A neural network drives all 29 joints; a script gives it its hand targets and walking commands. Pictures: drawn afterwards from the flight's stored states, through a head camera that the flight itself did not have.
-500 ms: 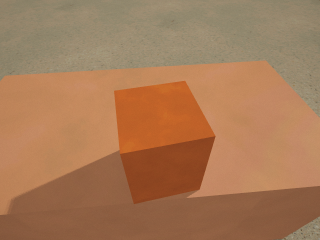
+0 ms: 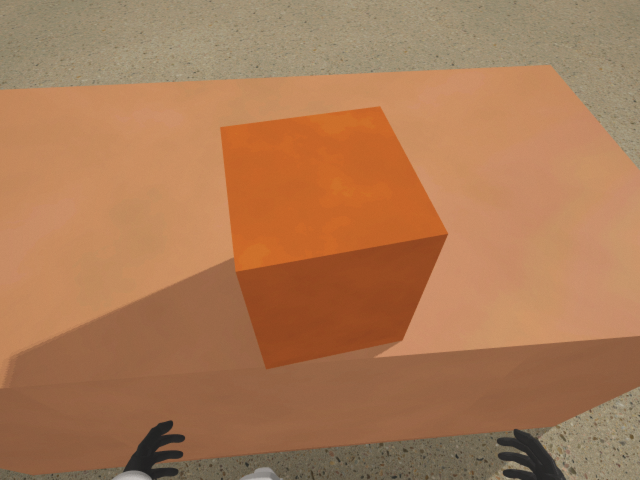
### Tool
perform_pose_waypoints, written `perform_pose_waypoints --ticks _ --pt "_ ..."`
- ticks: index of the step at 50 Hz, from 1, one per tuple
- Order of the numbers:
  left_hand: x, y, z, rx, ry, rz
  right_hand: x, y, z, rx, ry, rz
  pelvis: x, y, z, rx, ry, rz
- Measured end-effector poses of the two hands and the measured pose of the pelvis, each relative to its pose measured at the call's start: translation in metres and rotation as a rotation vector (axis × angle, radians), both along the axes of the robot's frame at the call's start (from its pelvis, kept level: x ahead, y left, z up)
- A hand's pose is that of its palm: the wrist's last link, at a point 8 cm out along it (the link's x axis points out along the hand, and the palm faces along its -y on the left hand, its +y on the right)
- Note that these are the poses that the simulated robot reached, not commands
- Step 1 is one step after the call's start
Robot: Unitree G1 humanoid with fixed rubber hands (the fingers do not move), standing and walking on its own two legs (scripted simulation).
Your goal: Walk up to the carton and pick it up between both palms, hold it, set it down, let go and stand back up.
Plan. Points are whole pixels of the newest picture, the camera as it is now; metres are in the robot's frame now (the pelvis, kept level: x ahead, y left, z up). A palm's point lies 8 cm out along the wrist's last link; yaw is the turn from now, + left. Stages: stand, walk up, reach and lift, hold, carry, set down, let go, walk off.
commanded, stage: reach and lift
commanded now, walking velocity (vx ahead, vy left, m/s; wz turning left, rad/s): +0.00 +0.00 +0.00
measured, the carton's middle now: (320, 244) +0.41 +0.02 +0.05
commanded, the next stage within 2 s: none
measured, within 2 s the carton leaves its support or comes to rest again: neither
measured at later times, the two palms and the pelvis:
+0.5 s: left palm (139, 468) +0.17 +0.23 -0.05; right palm (545, 457) +0.17 -0.24 -0.05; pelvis +0.02 -0.01 +0.03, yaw +0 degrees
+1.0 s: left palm (153, 457) +0.18 +0.21 -0.02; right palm (543, 423) +0.20 -0.23 -0.01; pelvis +0.04 -0.02 +0.03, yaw +0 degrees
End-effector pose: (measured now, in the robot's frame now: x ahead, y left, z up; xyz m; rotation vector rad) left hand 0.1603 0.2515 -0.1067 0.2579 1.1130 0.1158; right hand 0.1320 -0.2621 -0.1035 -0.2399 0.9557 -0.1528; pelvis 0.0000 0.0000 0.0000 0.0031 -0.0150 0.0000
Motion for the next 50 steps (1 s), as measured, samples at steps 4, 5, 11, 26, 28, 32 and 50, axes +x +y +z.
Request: perform_pose_waypoints --ticks 4,5,11,26,28,32,50 --pt "0.035 -0.02 0.021 -0.031 -0.118 -0.048 0.025 0.007 0.015 0.034 -0.097 -0.007 -0.001 0.001 0.004 -0.015 -0.02 -0.002" --pt "0.039 -0.025 0.027 -0.04 -0.147 -0.052 0.027 0.008 0.02 0.043 -0.114 -0.006 0.001 0.0 0.007 -0.016 -0.022 -0.002" --pt "0.026 -0.036 0.042 -0.07 -0.212 -0.011 0.026 0.003 0.046 0.035 -0.161 0.039 0.015 -0.004 0.021 -0.007 -0.027 0.001" --pt "0.01 -0.022 0.06 -0.036 -0.342 0.06 0.037 0.028 0.058 0.105 -0.257 0.08 0.021 -0.011 0.028 0.007 -0.055 0.005" --pt "0.013 -0.023 0.064 -0.042 -0.361 0.057 0.038 0.033 0.059 0.121 -0.273 0.078 0.022 -0.01 0.029 0.006 -0.055 0.003" --pt "0.016 -0.025 0.07 -0.054 -0.407 0.06 0.04 0.037 0.062 0.131 -0.306 0.081 0.025 -0.009 0.03 0.007 -0.054 0.0" --pt "0.015 -0.044 0.082 -0.077 -0.589 0.117 0.066 0.032 0.093 0.171 -0.449 0.113 0.038 -0.02 0.032 0.012 -0.046 0.003"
